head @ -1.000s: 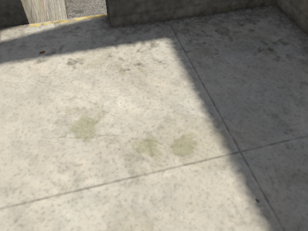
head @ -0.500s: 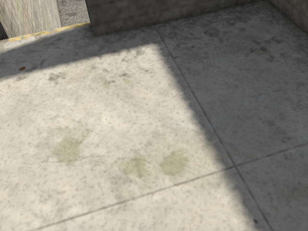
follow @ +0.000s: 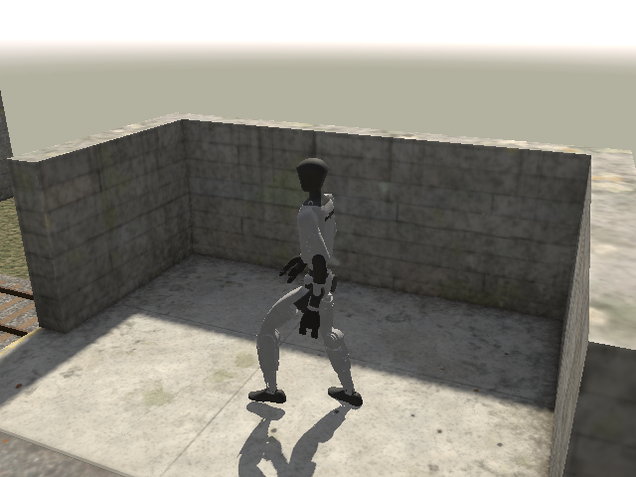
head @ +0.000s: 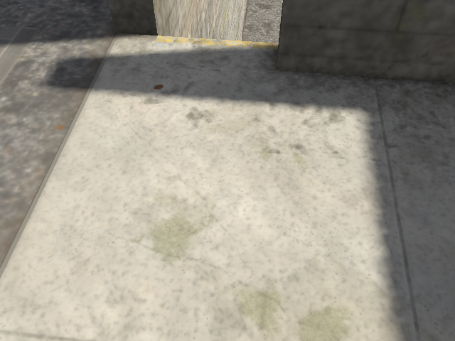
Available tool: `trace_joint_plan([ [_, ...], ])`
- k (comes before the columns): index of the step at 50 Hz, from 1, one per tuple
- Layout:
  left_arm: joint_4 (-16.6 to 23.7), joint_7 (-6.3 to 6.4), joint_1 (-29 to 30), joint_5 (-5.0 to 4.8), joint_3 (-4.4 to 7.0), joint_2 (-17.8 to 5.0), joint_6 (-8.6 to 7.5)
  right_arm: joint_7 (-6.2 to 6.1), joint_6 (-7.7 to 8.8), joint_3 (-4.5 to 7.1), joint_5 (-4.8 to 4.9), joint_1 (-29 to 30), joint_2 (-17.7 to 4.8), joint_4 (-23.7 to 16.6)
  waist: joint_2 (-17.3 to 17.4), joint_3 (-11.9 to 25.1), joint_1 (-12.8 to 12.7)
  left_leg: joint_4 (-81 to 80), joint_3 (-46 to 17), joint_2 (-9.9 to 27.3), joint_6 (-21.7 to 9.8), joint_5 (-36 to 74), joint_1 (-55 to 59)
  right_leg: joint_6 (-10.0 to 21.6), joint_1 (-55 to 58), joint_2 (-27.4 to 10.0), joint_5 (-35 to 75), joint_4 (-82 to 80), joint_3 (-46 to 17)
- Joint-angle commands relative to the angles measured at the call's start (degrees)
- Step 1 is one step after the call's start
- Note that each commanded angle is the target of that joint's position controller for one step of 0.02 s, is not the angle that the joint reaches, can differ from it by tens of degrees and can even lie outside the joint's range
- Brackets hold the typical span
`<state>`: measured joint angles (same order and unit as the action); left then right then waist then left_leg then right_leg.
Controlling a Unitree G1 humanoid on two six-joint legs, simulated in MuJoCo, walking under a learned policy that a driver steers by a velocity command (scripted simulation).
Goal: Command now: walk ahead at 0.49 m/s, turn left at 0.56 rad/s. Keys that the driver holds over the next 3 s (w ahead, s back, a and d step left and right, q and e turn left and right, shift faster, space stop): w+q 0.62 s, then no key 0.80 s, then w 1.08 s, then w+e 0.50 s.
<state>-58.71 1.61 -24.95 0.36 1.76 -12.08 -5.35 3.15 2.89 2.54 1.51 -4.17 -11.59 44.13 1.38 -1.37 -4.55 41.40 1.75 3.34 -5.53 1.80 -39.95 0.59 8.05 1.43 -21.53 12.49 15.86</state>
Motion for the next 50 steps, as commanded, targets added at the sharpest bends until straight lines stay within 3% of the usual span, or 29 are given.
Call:
trace_joint_plan([
  [1,3.04,0.65,-0.71,-0.40,2.07,-10.98,0.46,1.27,0.99,0.64,0.13,6.82,-3.03,-6.98,-5.90,-3.99,2.41,-2.74,6.08,-3.48,-2.24,-5.40,2.63,4.75,-1.15,-17.20,60.80,5.08,-1.91],
  [3,4.41,1.14,1.20,-0.50,2.69,-13.05,1.29,1.45,0.64,2.33,0.26,-1.17,-6.41,-5.94,-9.29,1.70,7.76,-2.72,7.85,-7.27,-4.80,-10.97,14.09,4.75,-1.44,-17.75,76.69,18.38,-1.64],
  [4,5.55,1.01,3.28,-0.88,2.92,-13.83,1.50,1.06,0.58,4.06,0.26,-9.79,-9.92,-3.78,-8.97,6.28,12.47,-7.53,6.69,-8.76,-6.85,-8.69,26.55,4.04,-5.77,-16.57,74.21,29.84,-1.76],
  [5,7.04,0.72,4.70,-0.88,2.85,-13.67,0.97,-0.33,0.06,6.02,-0.03,-19.11,-14.02,-1.51,-5.06,10.16,16.93,-11.95,-2.51,-4.71,-9.52,-8.08,43.35,1.67,-19.20,-13.15,55.45,47.58,-2.22],
  [6,10.05,-0.81,-0.65,0.79,0.35,-3.96,-1.10,-1.53,-0.19,6.67,-0.38,-16.43,-19.34,-3.25,12.76,15.06,8.42,-13.12,-33.97,12.26,-19.51,-4.44,63.08,-1.39,-45.66,-0.68,-8.07,72.31,-6.77],
  [7,12.54,-2.04,2.61,-1.56,0.61,-7.18,-4.37,-1.47,0.42,5.43,-1.82,-18.89,-16.08,-3.22,7.80,24.59,11.11,-24.13,-50.99,17.53,-24.17,-15.81,65.25,0.15,-52.06,0.62,-9.74,78.90,-22.43],
  [8,15.11,-2.18,10.04,-3.72,1.55,-10.27,-5.38,-1.44,1.13,4.58,-1.93,-17.69,-12.05,-2.68,3.43,15.76,11.51,-25.93,-42.04,14.60,-19.61,-16.16,58.76,2.02,-55.81,-2.73,-4.56,75.33,-23.44],
  [9,16.03,-1.83,11.38,-3.28,1.52,-9.85,-5.30,-1.08,1.77,3.83,-1.02,-12.60,-9.83,-3.13,-2.57,8.09,7.45,-26.80,-33.59,11.63,-16.53,-10.97,48.04,2.14,-54.33,-5.32,0.04,68.19,-22.67],
  [10,15.11,-1.24,10.38,-2.13,1.98,-9.94,-4.36,-1.00,2.18,3.01,-0.61,-8.39,-7.82,-4.24,-4.72,6.18,4.87,-27.34,-27.87,8.95,-14.10,-6.97,40.54,1.49,-50.22,-7.63,2.03,63.13,-22.31],
  [12,15.39,-1.16,7.77,-0.57,2.60,-9.88,-2.36,-1.38,2.24,2.77,-0.84,-5.59,-7.95,-5.44,-3.84,3.72,1.83,-29.31,-23.13,5.84,-13.16,-3.02,30.01,-0.51,-43.52,-9.39,3.97,57.22,-22.10],
  [14,16.94,-0.94,9.58,0.51,2.40,-8.42,-1.32,-2.00,2.47,3.11,-0.81,-7.06,-9.56,-5.15,-2.71,2.74,1.68,-30.00,-19.49,4.58,-13.55,2.84,24.51,-2.73,-41.98,-9.20,6.48,51.64,-20.21],
  [16,19.14,-0.51,14.76,0.91,1.98,-7.40,-0.94,-2.85,2.31,3.58,-0.90,-9.20,-11.31,-4.96,-0.89,1.49,3.21,-29.87,-16.82,2.77,-12.72,3.55,21.79,-4.22,-42.64,-8.18,12.48,43.47,-18.99],
  [20,21.83,-0.88,24.03,0.07,1.20,-5.91,-1.18,-3.53,1.44,3.66,-0.10,-13.52,-11.84,-4.49,2.60,1.38,7.58,-26.93,-15.77,-0.11,-8.71,-5.08,22.23,-4.14,-39.18,-3.96,25.10,24.72,-18.24],
  [23,23.65,-1.73,27.45,-0.76,1.64,-7.61,-1.91,-3.60,1.00,3.61,0.15,-15.91,-11.97,-4.06,4.22,2.17,8.98,-23.22,-20.39,1.88,-8.00,-8.82,26.07,-3.54,-37.61,-2.40,24.45,19.47,-19.31],
  [26,24.16,-2.54,25.97,-1.00,2.79,-10.06,-2.94,-3.93,0.55,3.57,-0.01,-15.57,-11.87,-4.52,6.31,3.05,7.13,-18.11,-26.29,3.79,-6.72,-10.44,30.28,-1.32,-33.69,-1.48,17.61,15.77,-20.15],
  [28,22.28,-2.21,16.95,-0.53,4.11,-11.88,-3.53,-3.98,0.45,2.70,-0.30,-13.84,-9.31,-5.54,6.67,6.81,2.12,-9.34,-25.08,0.34,-3.85,-7.48,27.99,1.84,-20.30,-2.95,16.86,12.53,-19.96],
  [29,21.50,-1.65,7.78,0.43,5.03,-15.28,-3.63,-3.73,0.76,1.32,-1.12,-13.46,-5.51,-6.83,0.09,14.36,-1.63,7.37,-19.52,-3.37,-1.29,-13.56,20.71,5.88,-5.70,-13.25,14.90,12.87,-29.43],
  [30,19.37,-1.91,2.31,1.14,6.13,-19.66,-2.92,-3.64,1.39,0.48,0.78,-21.59,-3.33,-8.59,-20.84,20.80,2.01,24.83,-12.08,-10.30,2.17,-36.10,-0.06,15.71,11.92,-26.18,3.56,7.55,-56.58],
  [31,20.15,-2.18,3.21,0.05,5.13,-14.05,-2.62,-3.88,1.29,1.57,1.58,-21.38,-9.84,-7.00,-15.47,17.26,0.75,33.76,-13.38,-5.38,3.01,-34.19,-8.12,15.20,10.40,-27.05,-9.03,5.20,-61.76],
  [32,20.77,-1.92,5.60,-0.12,4.07,-10.43,-2.19,-3.98,0.79,2.37,0.77,-14.97,-12.67,-7.54,-9.09,9.64,-0.73,36.13,-12.79,-4.18,3.76,-28.96,-9.14,12.86,3.24,-24.32,-1.83,5.10,-52.07],
  [33,21.12,-1.98,9.02,0.46,3.36,-9.35,-1.73,-4.20,0.42,2.38,-0.32,-12.16,-11.91,-8.08,-4.30,5.75,0.73,35.22,-11.46,-2.91,4.55,-25.37,-5.93,11.67,-4.50,-21.51,12.71,5.40,-43.37],
  [34,20.80,-2.17,11.26,0.61,2.94,-8.40,-1.45,-4.21,0.31,2.56,-1.07,-10.95,-11.17,-8.60,-3.93,3.31,2.38,32.65,-11.21,-2.22,5.18,-24.23,-3.46,11.41,-10.11,-18.95,26.47,5.63,-37.30],
  [36,19.76,-2.59,12.61,0.70,2.47,-7.42,-1.64,-3.94,-0.41,2.31,-0.71,-12.87,-8.51,-8.32,-6.71,3.01,5.06,27.05,-8.89,-1.36,5.87,-24.52,2.37,10.64,-16.06,-15.37,42.04,4.98,-28.16],
  [39,17.82,-2.42,13.17,0.34,3.06,-9.91,-1.67,-4.09,-1.04,1.27,-1.16,-11.79,-5.61,-8.56,-7.75,4.88,5.80,16.35,-6.26,-1.84,7.13,-20.16,5.28,12.19,-17.09,-14.88,53.33,3.90,-22.44],
  [42,16.64,-1.70,13.86,-0.59,3.34,-11.53,-0.33,-3.41,-1.11,0.50,-1.37,-8.67,-4.76,-8.71,-8.07,7.62,4.97,4.70,-3.77,-1.55,7.05,-10.72,12.23,11.45,-17.89,-13.67,51.74,3.63,-17.94],
  [45,15.14,-1.49,11.84,-1.20,3.30,-12.25,0.65,-2.82,-1.06,0.77,-1.29,-4.02,-5.96,-9.76,-8.39,7.47,3.16,-2.68,-3.02,-2.37,6.26,-7.78,15.29,10.62,-16.15,-14.28,45.57,4.88,-18.02],
  [47,14.67,-1.46,12.01,-1.71,3.33,-12.71,1.13,-2.59,-0.86,1.18,-1.39,-2.90,-6.84,-10.42,-8.64,6.81,3.38,-7.98,-2.69,-2.86,4.81,-7.94,17.26,9.82,-15.12,-14.98,41.31,7.15,-19.28],
  [49,14.10,-1.37,11.84,-2.20,2.81,-11.49,1.41,-2.70,-0.54,1.88,-1.88,-5.29,-7.80,-9.45,-7.29,7.21,4.97,-18.02,-1.77,-4.10,2.49,-0.61,25.26,7.00,-16.32,-12.51,33.77,11.96,-19.12],
  [50,13.73,-1.42,9.69,-1.20,2.09,-9.59,1.09,-3.27,-0.52,2.62,-2.48,-6.59,-10.74,-9.62,-3.71,9.34,4.73,-18.56,-6.76,0.89,0.59,14.46,32.81,3.84,-19.51,-9.50,27.59,16.66,-17.26],
])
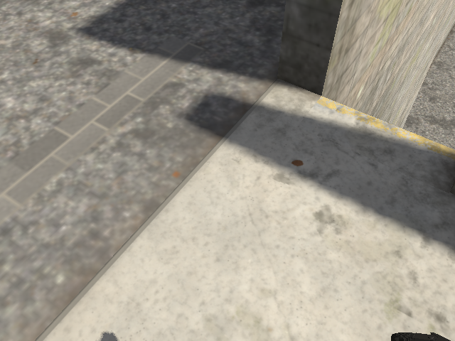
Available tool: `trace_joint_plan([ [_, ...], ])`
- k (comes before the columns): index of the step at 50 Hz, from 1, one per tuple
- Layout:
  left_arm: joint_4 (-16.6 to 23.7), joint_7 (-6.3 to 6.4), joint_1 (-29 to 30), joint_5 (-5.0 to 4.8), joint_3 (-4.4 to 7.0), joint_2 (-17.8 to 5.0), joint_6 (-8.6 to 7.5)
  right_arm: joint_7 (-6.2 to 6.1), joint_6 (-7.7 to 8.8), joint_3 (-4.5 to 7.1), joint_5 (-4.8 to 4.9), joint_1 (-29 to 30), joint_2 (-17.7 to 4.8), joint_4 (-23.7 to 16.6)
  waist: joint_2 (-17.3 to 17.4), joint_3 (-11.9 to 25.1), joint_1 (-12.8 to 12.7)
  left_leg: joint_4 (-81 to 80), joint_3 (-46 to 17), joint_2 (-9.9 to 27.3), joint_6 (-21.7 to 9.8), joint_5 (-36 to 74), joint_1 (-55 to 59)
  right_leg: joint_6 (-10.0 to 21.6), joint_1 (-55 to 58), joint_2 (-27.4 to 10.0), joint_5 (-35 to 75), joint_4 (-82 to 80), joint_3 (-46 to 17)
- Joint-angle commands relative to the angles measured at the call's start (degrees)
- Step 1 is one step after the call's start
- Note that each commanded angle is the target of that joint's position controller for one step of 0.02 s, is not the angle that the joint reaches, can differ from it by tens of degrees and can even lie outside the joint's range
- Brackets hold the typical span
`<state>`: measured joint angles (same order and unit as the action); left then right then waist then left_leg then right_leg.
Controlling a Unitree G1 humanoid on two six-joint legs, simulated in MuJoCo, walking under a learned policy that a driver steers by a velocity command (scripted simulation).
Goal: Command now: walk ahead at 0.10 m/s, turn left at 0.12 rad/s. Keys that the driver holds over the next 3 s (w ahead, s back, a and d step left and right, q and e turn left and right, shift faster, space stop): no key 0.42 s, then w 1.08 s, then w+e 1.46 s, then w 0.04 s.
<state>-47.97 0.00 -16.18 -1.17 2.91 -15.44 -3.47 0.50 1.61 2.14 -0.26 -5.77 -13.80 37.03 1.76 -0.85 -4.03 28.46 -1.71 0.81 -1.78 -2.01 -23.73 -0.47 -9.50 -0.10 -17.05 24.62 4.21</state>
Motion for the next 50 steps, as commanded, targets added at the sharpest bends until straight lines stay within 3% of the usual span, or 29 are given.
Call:
trace_joint_plan([
  [1,3.41,-0.12,-2.82,2.49,-0.36,-2.89,-1.38,-1.25,0.34,3.28,-2.12,-6.17,-11.52,-3.62,5.06,13.54,2.13,-0.95,-13.78,14.12,-9.01,38.01,27.96,1.11,-11.37,-3.18,2.83,13.67,-2.03],
  [2,3.03,-0.15,-3.61,2.42,-1.34,-1.14,-0.82,-1.28,-0.10,1.92,-2.04,-7.19,-6.86,-2.73,10.86,16.01,3.34,-2.81,-19.97,19.75,-16.21,36.35,27.72,-1.23,-15.18,-2.68,-17.29,19.87,-5.00],
  [3,3.59,-0.08,-0.96,1.47,-0.69,-4.20,0.14,-0.78,-0.08,1.11,-1.33,-7.21,-4.36,-1.95,9.12,13.99,4.47,-5.01,-20.71,18.36,-16.78,27.86,25.34,-2.43,-17.57,-3.31,-21.34,23.53,-6.77],
  [4,3.82,0.17,1.27,1.05,-0.19,-5.56,1.10,-0.45,0.03,1.10,-1.06,-5.84,-4.60,-1.33,7.18,11.70,4.46,-6.24,-19.21,16.38,-14.83,21.33,23.37,-2.99,-19.32,-3.91,-20.43,25.58,-7.30],
  [5,3.28,0.63,1.58,1.27,0.22,-6.13,2.12,-0.28,0.13,1.34,-0.92,-3.65,-5.81,-1.35,5.43,10.01,3.84,-7.35,-17.55,15.23,-13.26,17.38,19.76,-3.53,-18.75,-4.40,-18.28,26.10,-7.60],
  [7,2.13,1.25,-0.05,1.60,0.41,-5.66,3.63,-0.30,0.00,1.72,-0.95,1.24,-7.16,-1.57,5.33,7.89,1.57,-9.21,-13.28,12.71,-11.28,13.13,10.42,-4.47,-12.38,-4.26,-12.63,24.05,-6.98],
  [9,1.05,1.45,-0.86,1.48,0.00,-3.67,4.00,-0.46,-0.27,1.63,-1.20,2.49,-6.28,-0.96,6.19,7.60,1.32,-9.69,-9.61,10.12,-10.43,8.51,6.60,-4.43,-7.49,-3.18,-7.50,19.85,-5.31],
  [12,0.34,1.42,-0.30,1.64,-0.26,-2.29,3.90,-0.75,-0.67,1.03,-0.68,2.90,-4.45,0.46,6.01,7.01,1.06,-8.61,-7.99,8.04,-8.68,-3.95,4.97,-3.07,-1.77,-2.10,3.00,8.26,-3.75],
  [14,0.93,1.25,0.96,3.06,-0.25,-3.75,3.79,-0.69,-0.54,0.46,-0.57,-0.58,-2.68,2.70,3.34,5.19,2.01,-7.82,-7.29,5.15,-3.77,-17.03,2.69,-1.05,1.74,-4.28,10.08,2.07,-6.23],
  [15,1.52,1.40,1.75,2.76,0.34,-6.87,3.80,-0.60,-0.48,0.69,-0.96,-2.16,-3.25,3.24,-0.77,2.51,3.98,-6.74,-5.73,2.57,-1.68,-22.21,1.78,0.55,-0.72,-6.52,8.12,1.44,-7.71],
  [16,0.62,1.35,2.98,2.06,0.91,-7.72,3.70,-0.84,-0.53,0.96,-0.78,-2.24,-3.44,3.42,-6.46,0.10,4.81,-5.46,-2.23,-0.03,-0.05,-19.72,5.20,2.04,-8.38,-5.69,-3.91,-0.13,-7.88],
  [18,0.58,1.31,4.51,2.45,-0.09,-4.00,2.77,-1.50,-0.59,1.33,-0.49,-0.52,-4.08,4.03,-6.84,-0.83,4.37,-2.25,-1.76,0.13,0.13,-13.96,10.19,1.27,-13.03,-4.96,-7.60,-2.95,-7.94],
  [21,-0.47,1.37,3.41,2.08,-0.32,-3.50,1.53,-1.82,-0.75,1.50,-0.56,-1.97,-3.57,5.95,-5.59,0.35,4.10,-1.26,-1.95,0.48,-0.54,-8.01,11.17,0.29,-10.42,-4.19,-1.95,-1.64,-7.04],
  [23,-1.86,1.57,0.54,1.45,0.13,-4.70,1.71,-1.85,-0.86,1.84,-0.05,-3.48,-3.78,7.66,-5.34,0.88,3.45,0.43,0.22,-1.61,-0.75,-19.60,9.84,1.76,-9.67,-3.48,-12.23,-1.99,-6.98],
  [25,-1.61,1.85,-0.73,0.96,0.67,-6.37,1.87,-1.81,-0.38,2.24,0.66,-3.49,-4.14,8.25,-7.05,-2.69,2.59,3.77,1.95,-3.12,-1.28,-29.50,3.06,5.12,-9.60,-6.08,-23.99,-4.83,-11.54],
  [27,-2.06,1.94,-3.32,0.30,1.44,-8.75,1.04,-1.27,1.33,2.10,1.48,-2.04,-2.48,8.02,-11.31,-5.36,1.74,11.05,4.85,-3.53,-1.43,-23.68,-3.04,9.85,-6.00,-14.11,-29.53,-11.02,-22.88],
  [28,-2.20,2.01,-2.98,-0.12,1.86,-9.76,0.60,-0.91,2.20,2.06,1.64,-1.20,-2.24,7.85,-12.52,-7.04,1.78,13.32,3.88,-1.85,-2.18,-20.65,-4.35,12.09,-6.01,-17.74,-28.32,-12.88,-27.51],
  [30,-1.77,1.76,-0.63,-0.39,1.72,-8.70,-0.01,-0.30,3.46,2.11,1.99,-2.72,-2.03,8.70,-11.88,-7.23,3.62,8.57,3.49,-0.54,-4.00,-21.23,-1.16,11.78,-6.17,-17.70,-20.97,-11.99,-25.68],
  [32,-0.97,1.16,3.11,-0.69,1.38,-7.06,0.09,-0.10,3.78,3.04,1.85,-11.37,-3.14,13.10,-9.49,-3.97,7.83,-0.14,4.01,-2.13,-4.35,-14.77,16.02,8.01,-12.47,-11.70,-12.22,-6.23,-16.94],
  [33,0.10,1.06,5.17,-0.48,0.70,-4.63,-0.22,-0.35,3.77,4.19,1.59,-17.05,-6.47,15.00,-3.14,-2.29,9.77,-4.95,-4.87,2.90,-6.00,-17.47,22.64,4.75,-17.34,-6.81,-5.03,4.61,-10.15],
  [34,2.22,1.32,6.20,-0.32,0.16,-1.98,-1.14,-0.25,3.78,5.76,1.67,-23.67,-12.30,16.46,12.36,-0.31,10.93,-14.10,-25.57,13.67,-12.13,-23.75,31.18,0.66,-27.91,0.75,-4.11,24.33,-0.97],
  [35,3.36,1.46,7.54,-0.74,0.57,-3.90,-2.13,0.25,4.43,4.87,0.68,-25.20,-11.03,16.17,13.57,0.02,11.64,-18.46,-39.30,20.41,-17.17,-21.69,33.18,1.08,-36.06,1.54,-14.35,37.28,-6.83],
  [36,2.78,0.96,5.78,-1.58,1.05,-5.09,-2.68,0.19,4.96,3.60,0.31,-21.37,-7.71,15.38,7.58,-1.79,8.65,-16.58,-34.40,20.08,-16.16,-19.14,32.78,2.79,-39.57,-1.90,-11.88,43.41,-9.67],
  [37,1.79,0.43,4.76,-1.62,0.90,-4.55,-2.96,0.22,5.17,3.07,0.34,-18.81,-6.15,14.43,4.76,-1.35,7.39,-16.57,-28.02,17.49,-13.91,-17.97,32.13,4.29,-39.99,-3.94,-6.64,43.88,-9.54],
  [38,1.69,0.15,5.53,-1.09,1.01,-4.21,-3.13,0.30,5.04,2.80,0.56,-17.00,-6.08,14.00,2.32,-2.09,6.76,-17.73,-23.63,16.14,-12.23,-15.73,30.93,4.87,-40.32,-5.56,-2.03,41.74,-8.87],
  [40,1.75,-0.59,7.00,-0.25,1.25,-3.52,-2.76,0.20,4.33,1.76,0.45,-16.95,-3.92,14.43,2.62,-2.09,6.19,-19.50,-15.71,12.98,-9.87,-6.02,28.21,4.32,-36.55,-7.11,3.56,36.51,-7.32],
  [42,2.15,-1.16,8.64,0.16,0.91,-2.06,-2.20,-0.33,3.81,1.76,0.57,-18.87,-4.73,15.28,2.69,-2.23,6.49,-20.33,-10.74,11.41,-9.93,0.81,27.10,2.57,-35.27,-6.45,6.79,31.00,-5.09],
  [45,4.53,-1.38,15.54,0.25,-0.10,-0.04,-1.94,-1.26,3.37,2.02,0.52,-19.14,-7.30,15.73,2.17,-3.98,7.66,-21.74,-6.22,10.22,-9.63,2.11,22.59,0.65,-31.47,-4.98,13.30,18.23,-3.37],
  [50,6.82,-2.08,21.57,-0.48,-0.23,-1.86,-1.83,-1.39,3.47,2.34,1.43,-21.08,-8.38,17.73,3.65,-6.47,8.26,-22.35,-4.19,12.47,-8.90,0.47,21.59,1.64,-25.77,-3.61,18.67,8.53,-3.49],
])
Over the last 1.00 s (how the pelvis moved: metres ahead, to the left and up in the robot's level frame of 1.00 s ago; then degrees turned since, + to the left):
0.48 0.07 0.01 28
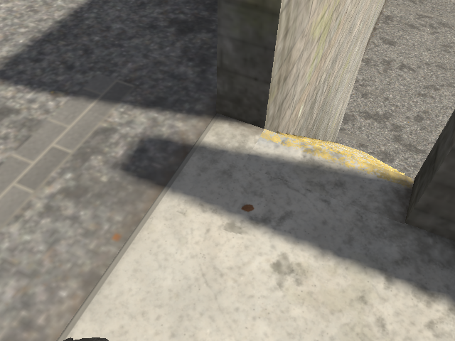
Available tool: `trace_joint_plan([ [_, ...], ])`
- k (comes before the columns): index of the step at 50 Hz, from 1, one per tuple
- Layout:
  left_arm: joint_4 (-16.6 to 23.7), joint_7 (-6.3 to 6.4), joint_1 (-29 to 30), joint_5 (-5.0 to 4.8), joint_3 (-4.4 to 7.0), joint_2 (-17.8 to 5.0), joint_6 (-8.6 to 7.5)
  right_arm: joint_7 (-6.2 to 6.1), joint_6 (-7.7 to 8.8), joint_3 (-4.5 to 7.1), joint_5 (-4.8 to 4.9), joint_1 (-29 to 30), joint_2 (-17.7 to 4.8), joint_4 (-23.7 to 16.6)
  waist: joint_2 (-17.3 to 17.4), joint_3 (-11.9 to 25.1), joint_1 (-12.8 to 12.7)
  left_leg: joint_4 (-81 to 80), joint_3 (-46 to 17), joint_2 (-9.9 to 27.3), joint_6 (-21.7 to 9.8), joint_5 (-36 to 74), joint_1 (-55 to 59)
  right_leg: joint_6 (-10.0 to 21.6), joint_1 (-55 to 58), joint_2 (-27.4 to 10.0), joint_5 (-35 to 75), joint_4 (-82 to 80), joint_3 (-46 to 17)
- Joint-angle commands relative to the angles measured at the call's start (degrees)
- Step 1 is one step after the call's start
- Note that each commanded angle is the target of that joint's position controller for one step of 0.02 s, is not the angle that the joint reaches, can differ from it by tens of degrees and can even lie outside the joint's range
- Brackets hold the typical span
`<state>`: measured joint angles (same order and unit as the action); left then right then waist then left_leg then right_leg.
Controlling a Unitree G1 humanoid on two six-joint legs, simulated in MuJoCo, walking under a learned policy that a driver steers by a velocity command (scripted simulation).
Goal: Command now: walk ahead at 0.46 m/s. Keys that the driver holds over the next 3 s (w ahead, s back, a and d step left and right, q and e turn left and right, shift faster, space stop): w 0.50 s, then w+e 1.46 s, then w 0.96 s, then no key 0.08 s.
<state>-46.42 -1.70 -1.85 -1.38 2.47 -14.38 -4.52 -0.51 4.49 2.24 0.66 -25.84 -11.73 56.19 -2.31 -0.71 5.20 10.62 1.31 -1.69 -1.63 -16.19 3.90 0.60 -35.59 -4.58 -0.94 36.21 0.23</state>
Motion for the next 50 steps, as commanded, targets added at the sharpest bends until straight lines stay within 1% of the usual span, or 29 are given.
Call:
trace_joint_plan([
  [1,5.70,-0.59,7.77,-0.25,0.32,-3.51,-0.87,-0.39,0.51,2.35,0.64,-0.78,-10.47,-1.14,7.51,-6.87,-1.43,-3.79,-7.06,15.80,-8.63,15.69,-4.38,1.45,0.31,0.84,1.91,-4.13,0.13],
  [3,5.75,-0.92,6.31,-0.09,0.90,-5.13,-1.16,-0.38,0.14,2.76,0.59,0.39,-11.31,-1.01,7.55,-5.39,-3.34,-0.30,-6.37,16.85,-7.53,22.80,-1.42,3.26,3.66,1.66,-0.78,-5.51,0.55],
  [4,5.09,-0.86,3.22,-0.01,1.56,-6.40,-1.20,-0.35,-0.12,2.97,0.39,1.41,-11.99,-1.19,8.24,-2.93,-5.39,3.95,-5.41,16.47,-6.81,32.43,-0.82,4.29,8.83,3.17,-2.17,-5.58,1.76],
  [5,2.94,-0.58,-3.99,0.06,2.69,-8.07,-1.08,-0.33,-0.55,2.92,0.13,2.35,-11.89,-1.36,8.23,1.54,-9.24,12.73,-3.45,14.49,-5.63,41.68,-1.98,5.64,18.24,5.13,-3.00,-5.61,3.27],
  [6,-0.11,-0.07,-14.57,-0.01,4.00,-10.47,-0.85,-0.39,-0.86,2.39,-0.33,2.64,-10.69,-1.92,6.97,8.04,-13.67,25.93,-1.49,11.57,-3.73,40.21,-9.09,7.51,33.19,3.61,-3.54,-4.52,1.29],
  [7,-1.64,0.33,-22.93,1.51,5.25,-16.24,-0.63,-0.04,-0.39,0.67,-0.81,-3.08,-4.88,-3.15,-5.97,17.81,-12.73,49.61,0.84,4.30,-0.29,17.84,-29.48,14.82,55.39,-11.48,-12.03,-6.56,-21.32],
  [8,-2.38,-0.14,-23.93,1.05,4.44,-14.22,-0.57,0.32,1.06,-0.26,0.23,-4.78,-2.55,-2.21,-14.43,23.80,-11.78,62.87,-5.97,-1.99,0.52,-15.12,-39.99,19.29,60.04,-18.41,-23.82,-19.78,-44.98],
  [9,-1.85,-0.34,-18.93,0.60,3.17,-10.38,-0.87,0.61,2.17,1.35,1.76,0.43,-8.50,-3.46,-9.37,14.52,-11.45,68.13,-8.99,1.90,-0.85,-13.12,-46.13,16.05,52.67,-16.53,-28.12,-21.93,-40.48],
  [10,-0.81,-0.30,-14.02,0.67,2.49,-8.13,-1.03,0.53,2.69,1.69,2.39,5.66,-10.26,-5.07,-5.32,7.91,-10.02,67.24,-7.16,5.01,-2.04,-7.99,-46.89,13.93,43.87,-14.65,-25.03,-22.61,-31.88],
  [11,-0.36,-0.52,-9.91,1.12,2.03,-6.92,-1.30,0.09,2.62,1.82,1.63,7.91,-9.86,-5.48,-0.83,3.81,-7.89,63.56,-6.06,7.70,-2.09,-2.93,-44.21,12.87,34.88,-12.43,-18.09,-24.22,-24.94],
  [12,-0.16,-0.69,-7.59,1.73,1.63,-5.44,-1.75,-0.31,1.97,2.25,0.70,7.58,-9.37,-5.27,-1.26,2.52,-5.71,59.83,-6.47,9.76,-2.16,0.15,-40.50,11.84,29.30,-10.01,-13.16,-25.52,-19.94],
  [13,-0.45,-0.83,-6.83,1.99,1.49,-4.90,-1.94,-0.39,1.14,2.20,0.41,6.12,-8.10,-4.81,-2.24,2.31,-4.28,58.03,-6.64,10.57,-2.01,1.69,-37.22,11.63,25.93,-8.61,-11.13,-27.03,-17.00],
  [16,-2.25,-0.41,-9.33,1.74,1.71,-6.12,-2.47,-0.62,-0.35,2.17,0.19,7.46,-6.64,-5.25,-1.35,0.19,-3.44,52.87,-5.68,11.25,-0.75,5.17,-38.38,12.96,22.72,-7.63,-6.54,-30.16,-12.06],
  [19,-3.76,0.73,-13.14,1.61,2.01,-7.72,-2.13,-0.58,-0.34,2.36,-0.59,14.56,-7.24,-7.55,0.15,-1.94,-5.07,43.23,-5.48,11.39,0.85,13.86,-44.93,12.98,25.63,-7.66,-3.01,-31.34,-9.90],
  [23,-5.15,1.59,-16.98,1.01,1.89,-8.43,-1.54,0.32,0.49,1.69,-0.37,22.40,-5.85,-9.58,-0.14,-2.89,-7.59,29.53,-3.02,9.10,1.22,24.05,-43.15,10.82,27.52,-5.69,-0.86,-31.51,-5.14],
  [27,-7.56,1.79,-22.40,0.48,1.88,-8.53,-0.62,1.48,1.04,1.04,0.09,30.04,-5.66,-12.25,0.39,-4.82,-10.16,22.03,-2.52,7.33,1.21,23.19,-43.81,10.93,33.76,-7.33,-0.01,-29.15,-5.76],
  [29,-8.17,2.03,-23.71,0.30,2.12,-8.96,0.18,2.22,1.63,0.92,0.28,32.47,-6.10,-13.65,-0.02,-5.31,-10.19,19.04,-3.08,6.52,0.81,19.80,-44.06,10.89,37.34,-8.87,1.61,-26.30,-7.31],
  [32,-7.74,2.43,-22.16,0.10,2.83,-10.54,0.92,2.69,2.51,1.64,0.41,29.04,-8.73,-13.35,-2.33,-2.83,-6.98,16.18,-2.56,4.42,-0.43,14.04,-35.20,9.64,38.54,-10.09,8.93,-21.03,-9.68],
  [33,-7.29,2.42,-20.77,0.14,2.84,-10.69,1.11,2.47,2.75,2.51,0.37,23.72,-10.40,-11.99,-2.85,0.34,-3.77,14.80,-1.16,2.82,-1.55,12.94,-26.85,8.62,37.49,-8.46,17.27,-15.39,-8.72],
  [34,-6.64,2.33,-20.16,0.63,2.21,-9.05,1.12,1.91,2.94,3.98,0.07,13.67,-13.52,-9.21,-2.28,7.37,0.66,16.36,-1.93,4.05,-3.67,14.11,-11.57,6.79,32.14,-4.92,18.99,-4.04,-6.55],
  [35,-4.51,2.32,-20.13,1.96,0.98,-5.68,0.98,1.16,2.78,5.11,-0.92,2.60,-18.32,-7.63,5.28,17.94,3.92,18.56,-14.80,16.33,-7.22,13.69,7.09,4.43,19.58,0.22,1.57,15.09,-3.27],
  [36,-4.31,1.90,-28.06,0.34,-0.66,1.14,-0.16,1.55,2.20,5.32,-1.12,1.21,-19.96,-6.32,21.71,25.14,-0.66,11.16,-39.53,27.34,-14.87,1.98,22.32,1.67,-0.62,8.14,-32.47,31.81,-3.85],
  [37,-4.95,2.06,-24.33,-1.19,1.04,-6.29,-0.75,1.48,2.17,3.65,-0.85,3.42,-13.31,-7.37,14.57,20.09,1.14,7.85,-38.51,25.10,-12.49,-3.54,17.64,2.02,-5.62,4.72,-31.99,37.84,-9.25],
  [38,-3.38,2.20,-19.31,-1.82,1.95,-8.79,-0.92,1.23,2.24,2.79,-0.60,7.82,-10.52,-8.04,11.50,11.89,0.63,6.78,-28.82,23.38,-9.73,-1.37,9.84,2.48,-8.17,2.22,-26.38,38.13,-7.86],
  [39,-3.18,2.55,-17.37,-1.46,2.02,-7.97,-0.72,1.28,2.34,2.33,-0.74,11.82,-9.34,-8.39,6.99,7.81,-1.26,4.94,-22.64,21.27,-8.60,3.86,1.79,2.17,-5.68,-0.39,-21.26,36.38,-6.86],
  [40,-3.05,2.68,-16.53,-0.73,2.42,-7.14,-0.28,1.37,2.41,2.04,-0.91,14.37,-7.92,-8.26,6.65,4.49,-2.70,2.78,-17.49,19.13,-8.00,7.04,-4.14,1.94,-3.72,-1.90,-17.98,33.57,-6.81],
  [42,-2.86,2.25,-18.25,-0.89,2.54,-4.46,1.17,1.31,2.66,2.01,-1.50,16.04,-7.15,-7.63,8.56,2.69,-5.16,-0.60,-10.97,17.31,-7.84,10.08,-10.13,1.71,0.67,-3.66,-14.94,31.58,-6.55],
  [45,-0.81,2.14,-15.68,-0.53,2.62,-3.18,2.72,0.76,3.03,2.67,-1.45,15.67,-8.84,-6.48,6.45,-0.24,-6.00,-3.16,-4.61,17.61,-8.97,15.65,-12.48,0.99,-2.65,-4.41,-10.83,28.43,-6.45],
  [50,2.31,0.83,-8.13,0.07,2.23,-2.62,2.30,-0.35,2.23,3.34,-1.41,14.06,-11.15,-5.56,4.97,-2.51,-4.27,-4.07,4.40,16.20,-7.92,18.98,-10.36,0.61,-4.08,-3.47,2.09,12.91,-3.90],
])
Over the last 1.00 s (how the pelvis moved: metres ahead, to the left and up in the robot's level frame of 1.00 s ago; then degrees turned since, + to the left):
0.21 0.00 0.01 0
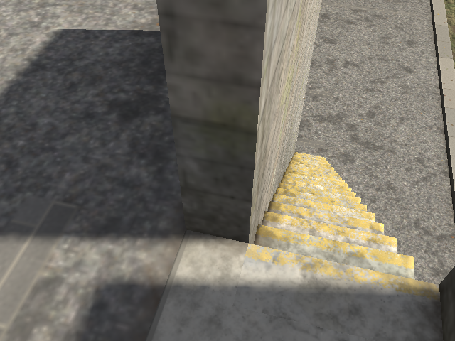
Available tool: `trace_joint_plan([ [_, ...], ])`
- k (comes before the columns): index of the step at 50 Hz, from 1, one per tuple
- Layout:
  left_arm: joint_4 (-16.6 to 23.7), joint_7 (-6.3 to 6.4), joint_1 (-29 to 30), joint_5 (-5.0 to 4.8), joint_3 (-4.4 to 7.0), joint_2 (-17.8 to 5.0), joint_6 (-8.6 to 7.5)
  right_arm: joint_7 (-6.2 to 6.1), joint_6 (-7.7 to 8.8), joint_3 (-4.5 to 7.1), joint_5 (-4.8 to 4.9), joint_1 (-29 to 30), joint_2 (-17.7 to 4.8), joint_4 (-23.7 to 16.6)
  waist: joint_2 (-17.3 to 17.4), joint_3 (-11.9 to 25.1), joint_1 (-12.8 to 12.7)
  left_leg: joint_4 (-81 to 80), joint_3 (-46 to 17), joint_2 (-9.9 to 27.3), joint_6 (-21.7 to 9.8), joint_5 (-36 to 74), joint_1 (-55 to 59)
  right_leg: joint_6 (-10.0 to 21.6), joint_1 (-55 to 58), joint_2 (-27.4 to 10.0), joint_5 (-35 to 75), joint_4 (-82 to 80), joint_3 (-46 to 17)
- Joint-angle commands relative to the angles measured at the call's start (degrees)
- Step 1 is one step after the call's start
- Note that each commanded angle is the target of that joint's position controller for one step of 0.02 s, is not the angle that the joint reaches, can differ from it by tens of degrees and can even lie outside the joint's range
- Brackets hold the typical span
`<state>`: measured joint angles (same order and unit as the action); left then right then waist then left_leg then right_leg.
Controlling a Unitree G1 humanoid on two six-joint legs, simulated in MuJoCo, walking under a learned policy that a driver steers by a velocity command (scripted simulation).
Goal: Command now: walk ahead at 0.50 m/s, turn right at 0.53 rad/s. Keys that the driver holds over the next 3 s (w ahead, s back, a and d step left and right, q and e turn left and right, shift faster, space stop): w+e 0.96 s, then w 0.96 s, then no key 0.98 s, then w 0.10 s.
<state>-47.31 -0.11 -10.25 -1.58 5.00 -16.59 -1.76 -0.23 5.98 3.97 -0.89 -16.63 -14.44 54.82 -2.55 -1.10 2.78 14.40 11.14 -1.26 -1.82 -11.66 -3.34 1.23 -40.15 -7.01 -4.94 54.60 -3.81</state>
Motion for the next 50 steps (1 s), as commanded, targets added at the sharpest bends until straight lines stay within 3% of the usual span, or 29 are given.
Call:
trace_joint_plan([
  [1,4.07,-1.18,2.69,0.39,-0.56,-0.12,-0.58,-0.81,0.53,1.73,0.35,4.04,-8.92,-4.04,4.77,-2.78,-0.94,-7.94,-4.19,15.96,-7.56,14.46,-2.38,0.20,0.66,-0.74,7.45,-8.24,1.55],
  [5,7.75,-2.77,9.59,0.17,-1.15,0.41,-0.58,-0.95,-0.88,2.26,1.36,0.09,-10.15,-2.69,5.22,-4.47,1.02,-5.61,-1.45,18.57,-6.71,17.80,6.22,1.91,-1.60,-0.04,5.14,-14.81,4.38],
  [9,9.75,-3.69,7.95,-0.08,0.15,-2.80,-0.76,-1.41,-3.06,3.41,2.00,1.18,-13.71,-3.57,7.45,-1.36,-2.93,5.61,1.75,19.05,-3.82,44.51,11.01,5.92,7.49,5.42,-4.17,-17.39,9.93],
  [10,5.57,-3.71,-3.09,6.94,-0.59,-3.29,-2.32,1.79,0.66,-0.04,-10.07,-3.34,-6.38,-1.85,6.77,2.43,-5.95,7.07,2.69,19.77,-7.27,44.95,8.71,7.32,19.01,7.50,2.38,-17.43,5.14],
  [11,3.84,-3.17,-10.09,6.92,1.66,-6.24,-3.03,2.90,1.71,1.00,-8.51,-0.41,-8.52,-1.52,4.80,4.92,-10.85,18.38,6.38,15.41,-6.26,41.07,4.26,8.26,30.12,10.78,2.25,-21.03,6.26],
  [12,1.49,-1.96,-17.91,7.06,2.93,-9.34,-3.25,3.84,1.75,-0.53,-7.53,-4.35,-4.87,-0.73,-0.38,13.65,-11.69,33.80,6.32,12.07,-4.12,25.02,-9.94,12.99,50.51,8.23,8.80,-16.55,0.64],
  [13,0.11,-1.20,-25.09,5.37,2.39,-12.55,-3.62,5.87,2.88,-3.30,-7.15,-13.08,0.99,-3.22,-12.25,26.94,-8.69,48.06,-1.32,2.59,-0.37,-22.11,-29.60,25.33,75.41,-5.52,1.38,-25.92,-31.86],
  [14,-2.73,-0.85,-28.62,5.98,1.61,-8.50,-4.12,6.21,2.98,-2.23,-3.76,0.97,-3.72,-4.22,-1.17,12.85,-16.92,55.12,-13.28,0.20,-1.43,-19.07,-44.63,19.40,70.08,-6.37,-19.17,-36.21,-40.10],
  [15,-2.72,-0.42,-22.00,3.73,2.21,-9.67,-5.28,4.75,3.12,-2.19,-1.61,8.96,-4.39,-7.28,-1.34,1.19,-15.47,59.93,-16.48,3.67,-1.86,-14.20,-50.67,15.27,57.85,-5.74,-22.25,-37.74,-33.47],
  [16,-2.87,-0.61,-16.56,3.10,0.72,-5.87,-5.65,2.69,3.32,-1.35,-2.22,8.61,-7.78,-7.45,-0.47,2.34,-12.05,60.02,-17.46,5.88,-2.11,-11.65,-46.34,15.83,50.07,-4.79,-18.02,-38.14,-30.80],
  [18,-4.45,-2.02,-11.77,4.58,-2.26,0.78,-5.99,0.93,2.65,-2.43,-4.86,5.02,-4.94,-7.43,1.07,1.65,-5.46,57.59,-18.87,8.56,-2.68,-6.44,-38.22,15.17,35.36,-3.60,-17.21,-38.98,-25.42],
  [19,-1.95,-2.54,-6.10,5.06,-2.79,1.14,-6.11,-0.06,2.46,-2.34,-2.57,5.92,-5.46,-8.38,2.70,0.98,-3.07,56.04,-18.43,8.57,-0.71,-4.72,-35.13,15.91,28.92,-4.19,4.90,-39.30,-22.61],
  [21,-1.37,-2.50,-3.17,4.57,-1.97,-0.91,-6.99,-1.16,1.62,-3.18,-1.89,5.77,-4.30,-9.76,1.72,4.47,-1.48,51.86,-16.68,8.88,2.32,-3.37,-32.35,16.64,24.99,-1.99,17.58,-39.83,-15.91],
  [23,-1.72,-2.86,-4.30,5.80,-2.05,-0.94,-7.08,-1.24,0.99,-3.97,-2.33,7.35,-2.75,-10.40,1.52,2.39,-2.11,41.42,-13.13,8.38,3.84,5.62,-28.01,15.01,16.82,3.22,13.56,-40.07,-9.83],
  [26,-2.90,-4.37,-9.51,4.06,-1.11,-3.30,-6.43,-0.74,0.88,-4.39,-0.47,12.45,-2.22,-12.37,-0.68,2.26,-3.78,28.65,-8.70,4.64,4.93,11.45,-19.59,12.77,12.96,5.43,25.59,-37.63,-8.08],
  [28,1.72,-2.85,-14.05,2.66,1.45,-8.05,-8.26,-0.81,-0.93,-3.69,1.24,18.29,-7.13,-10.32,0.70,0.83,-11.22,23.80,-11.45,3.28,7.43,8.99,-36.54,7.23,31.96,0.61,47.81,-29.53,-14.87],
  [32,3.58,-1.51,-14.07,4.77,1.32,-5.44,-6.30,-1.03,-3.15,-3.85,-2.90,17.64,-4.95,-9.90,0.04,4.99,-8.19,18.39,-15.34,5.65,2.80,14.28,-32.56,7.80,35.12,-1.20,39.94,-27.01,-18.84],
  [33,4.98,-1.96,-9.64,5.06,1.14,-4.83,-5.99,-1.42,-3.38,-3.08,-2.70,13.62,-6.06,-8.82,-0.76,5.11,-4.98,16.66,-13.90,5.54,-0.08,15.54,-24.08,7.31,29.63,0.01,39.89,-26.94,-17.80],
  [34,7.04,-2.55,-6.33,4.87,0.54,-4.78,-5.71,-1.89,-3.04,-2.49,-0.79,7.40,-7.11,-8.14,-1.13,10.53,-2.35,14.85,-13.20,5.27,-3.01,18.06,-10.46,6.90,26.08,1.50,40.88,-26.58,-17.99],
  [35,7.99,-3.81,-5.58,2.84,-0.69,-1.70,-5.81,-2.64,-1.79,-1.20,0.62,3.33,-10.29,-8.07,5.12,17.43,-0.20,12.83,-14.93,8.40,-8.85,37.28,3.90,3.23,23.01,8.23,33.18,-20.28,-14.92],
  [36,8.38,-3.82,-12.86,2.74,-2.64,4.55,-6.14,-3.40,-0.78,0.16,-0.20,-0.23,-15.69,-9.26,17.53,27.39,-3.22,13.41,-27.37,21.80,-23.28,66.30,22.01,-2.83,14.23,17.32,-5.26,-6.33,-8.70],
  [37,7.89,-2.93,-16.67,3.43,-2.30,2.68,-5.00,-2.19,-1.08,0.37,-2.18,0.09,-13.87,-9.90,18.66,34.54,-2.78,7.68,-39.71,32.58,-31.23,60.87,25.68,-4.95,6.04,19.53,-41.02,9.44,-3.49],
  [38,8.21,-2.27,-11.90,4.67,-1.07,-2.24,-3.23,-2.58,-0.41,0.95,-2.40,3.51,-13.46,-10.99,6.84,20.96,-3.06,6.00,-34.26,28.83,-22.64,44.53,11.20,-5.08,5.40,12.81,-40.19,16.12,-2.95],
  [39,7.17,-0.91,-11.29,4.66,-1.12,-2.88,-1.99,-2.77,-0.62,0.81,-0.25,8.99,-11.22,-12.64,5.04,15.45,-5.02,3.14,-27.12,24.60,-17.34,34.71,0.60,-5.56,7.79,9.42,-36.52,16.03,-1.66],
  [41,4.99,0.15,-12.39,6.64,-2.08,-0.85,-2.35,-3.82,-1.46,-0.28,0.62,12.18,-6.46,-15.71,6.76,11.25,-6.74,-0.82,-20.06,22.33,-15.18,31.41,-10.88,-6.07,12.50,6.01,-31.50,13.35,-0.05],
  [43,3.98,-0.96,-12.34,6.45,-3.90,2.51,-1.63,-4.72,-0.88,0.67,-0.88,12.51,-7.78,-17.28,5.52,12.27,-6.60,-2.71,-15.53,19.52,-16.08,29.04,-13.07,-5.55,12.42,6.40,-24.59,15.80,3.35],
  [46,3.11,-3.26,-13.02,4.35,-3.64,-1.24,-0.36,-5.04,0.67,2.53,-2.18,14.26,-10.57,-19.91,6.74,11.30,-6.43,-3.37,-6.49,15.41,-11.53,18.43,-16.18,-5.25,17.67,5.90,-17.44,3.63,5.75],
  [48,4.23,-4.06,-9.85,5.61,-4.10,-1.47,1.32,-4.67,1.02,3.99,-2.70,12.21,-11.09,-19.69,8.55,9.49,-4.82,-4.43,-11.71,21.11,-13.32,14.26,-10.93,-5.21,13.53,3.83,-18.48,-4.77,4.57],
  [50,4.38,-3.33,-9.66,5.32,-4.18,-1.90,2.82,-4.26,0.99,4.70,-1.82,8.69,-10.53,-18.73,7.67,9.94,-2.34,-5.20,-15.10,23.97,-13.96,7.47,-8.44,-3.64,13.45,2.03,-17.30,-9.58,3.37],
])
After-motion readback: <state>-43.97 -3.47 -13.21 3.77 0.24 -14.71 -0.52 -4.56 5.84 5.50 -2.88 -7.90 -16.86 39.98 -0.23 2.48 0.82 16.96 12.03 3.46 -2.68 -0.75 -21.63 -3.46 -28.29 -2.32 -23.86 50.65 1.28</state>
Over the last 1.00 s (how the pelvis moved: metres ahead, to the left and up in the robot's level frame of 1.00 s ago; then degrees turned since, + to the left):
0.55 -0.01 0.00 -13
